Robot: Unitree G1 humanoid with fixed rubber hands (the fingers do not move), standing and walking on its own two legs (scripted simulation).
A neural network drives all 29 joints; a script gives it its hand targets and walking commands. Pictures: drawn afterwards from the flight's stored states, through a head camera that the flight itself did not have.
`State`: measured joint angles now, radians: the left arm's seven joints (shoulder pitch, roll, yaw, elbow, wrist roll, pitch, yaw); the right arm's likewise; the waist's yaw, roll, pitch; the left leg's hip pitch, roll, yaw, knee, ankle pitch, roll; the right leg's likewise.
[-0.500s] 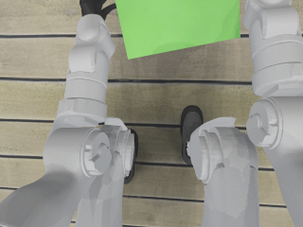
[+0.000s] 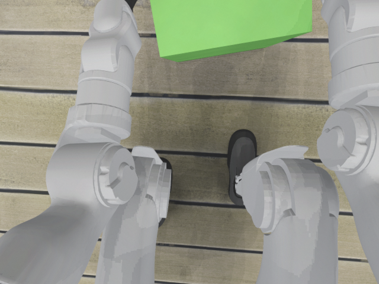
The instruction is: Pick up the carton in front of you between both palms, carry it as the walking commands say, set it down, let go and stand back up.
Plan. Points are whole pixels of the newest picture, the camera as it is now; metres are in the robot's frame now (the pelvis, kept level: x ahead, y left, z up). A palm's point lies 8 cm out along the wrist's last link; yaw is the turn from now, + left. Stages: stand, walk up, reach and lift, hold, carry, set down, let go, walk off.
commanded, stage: set down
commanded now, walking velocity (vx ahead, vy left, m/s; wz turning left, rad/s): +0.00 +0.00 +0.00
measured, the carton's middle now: out of the picture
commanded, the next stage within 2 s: let go in 1.92 s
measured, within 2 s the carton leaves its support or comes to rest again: neither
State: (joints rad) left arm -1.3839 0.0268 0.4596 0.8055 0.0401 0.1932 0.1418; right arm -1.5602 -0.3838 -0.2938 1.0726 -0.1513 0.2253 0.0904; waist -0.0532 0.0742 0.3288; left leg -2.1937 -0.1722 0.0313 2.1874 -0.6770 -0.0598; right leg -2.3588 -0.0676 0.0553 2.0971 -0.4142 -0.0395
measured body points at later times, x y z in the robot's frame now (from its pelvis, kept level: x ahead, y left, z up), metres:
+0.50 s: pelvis +0.01 +0.00 -0.01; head +0.38 -0.06 +0.23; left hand +0.57 +0.06 -0.17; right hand +0.57 -0.26 -0.17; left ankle +0.09 +0.11 -0.34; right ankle +0.14 -0.13 -0.34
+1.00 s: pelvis -0.01 +0.00 +0.00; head +0.35 -0.07 +0.24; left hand +0.56 +0.08 -0.15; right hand +0.55 -0.29 -0.16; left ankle +0.09 +0.11 -0.34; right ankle +0.14 -0.13 -0.34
